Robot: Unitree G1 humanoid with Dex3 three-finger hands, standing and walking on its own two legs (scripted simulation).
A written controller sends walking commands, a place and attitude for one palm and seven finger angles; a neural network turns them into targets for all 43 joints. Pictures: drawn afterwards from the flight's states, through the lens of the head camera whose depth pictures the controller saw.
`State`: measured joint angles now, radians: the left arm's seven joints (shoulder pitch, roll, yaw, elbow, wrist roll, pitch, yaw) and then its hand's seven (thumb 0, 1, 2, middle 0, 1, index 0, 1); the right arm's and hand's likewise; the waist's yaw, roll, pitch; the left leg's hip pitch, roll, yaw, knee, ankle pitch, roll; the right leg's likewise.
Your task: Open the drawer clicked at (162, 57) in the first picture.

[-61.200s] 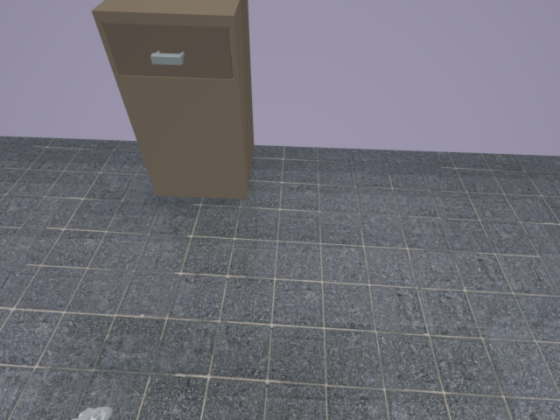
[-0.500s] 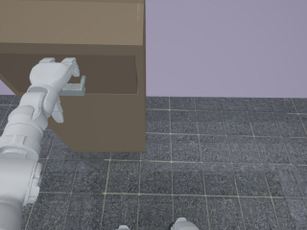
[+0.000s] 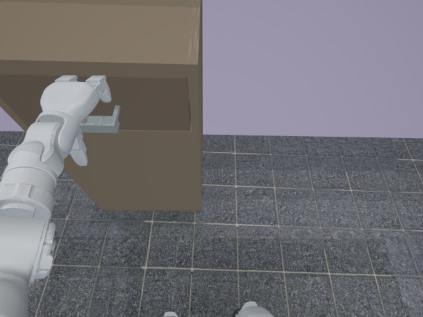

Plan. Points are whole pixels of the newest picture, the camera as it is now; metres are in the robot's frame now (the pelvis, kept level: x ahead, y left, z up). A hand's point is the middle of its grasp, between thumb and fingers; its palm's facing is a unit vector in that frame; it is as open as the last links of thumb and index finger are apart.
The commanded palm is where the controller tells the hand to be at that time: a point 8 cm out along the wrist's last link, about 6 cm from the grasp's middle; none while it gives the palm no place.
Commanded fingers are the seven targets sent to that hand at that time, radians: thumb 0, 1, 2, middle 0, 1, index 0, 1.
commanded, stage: re-aim the fingers above the handle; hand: left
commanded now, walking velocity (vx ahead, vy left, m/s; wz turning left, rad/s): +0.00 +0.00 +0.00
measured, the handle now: (96, 116) +0.54 +0.25 -0.01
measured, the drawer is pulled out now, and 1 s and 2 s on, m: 0.00 0.00 0.00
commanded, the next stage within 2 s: lower the fingers behind the handle in 0.66 s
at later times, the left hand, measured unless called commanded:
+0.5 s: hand (83, 117) +0.49 +0.25 +0.05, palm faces -0.11 -0.01 -0.99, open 13.8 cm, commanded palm +0.49 +0.25 +0.11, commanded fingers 0.00 -0.50 0.30 -0.30 -1.20 -0.30 -1.20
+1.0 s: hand (78, 126) +0.48 +0.26 +0.03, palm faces -0.13 -0.03 -0.99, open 13.8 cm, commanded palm +0.48 +0.27 +0.09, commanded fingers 0.00 -0.50 0.30 -0.30 -1.20 -0.30 -1.20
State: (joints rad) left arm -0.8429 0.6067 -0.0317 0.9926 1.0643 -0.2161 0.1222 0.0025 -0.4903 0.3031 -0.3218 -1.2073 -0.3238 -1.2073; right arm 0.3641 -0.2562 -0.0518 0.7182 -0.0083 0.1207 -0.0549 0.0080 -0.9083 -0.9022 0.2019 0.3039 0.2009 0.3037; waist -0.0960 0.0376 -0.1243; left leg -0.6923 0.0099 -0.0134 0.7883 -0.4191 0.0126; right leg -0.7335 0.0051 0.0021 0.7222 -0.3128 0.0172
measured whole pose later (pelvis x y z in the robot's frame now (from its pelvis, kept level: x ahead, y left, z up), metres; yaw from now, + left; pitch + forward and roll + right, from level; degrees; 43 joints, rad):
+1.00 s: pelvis +0.00 +0.00 -0.01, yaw -1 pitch +21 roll -2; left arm -0.84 0.66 0.04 1.04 1.10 -0.25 0.16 0.00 -0.49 0.30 -0.32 -1.20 -0.32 -1.20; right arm 0.35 -0.26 -0.04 0.70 -0.02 0.12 -0.05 0.01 -0.91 -0.90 0.20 0.30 0.20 0.30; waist -0.12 0.02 -0.13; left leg -0.76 0.01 0.00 0.84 -0.44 0.02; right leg -0.80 0.01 0.01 0.77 -0.32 0.02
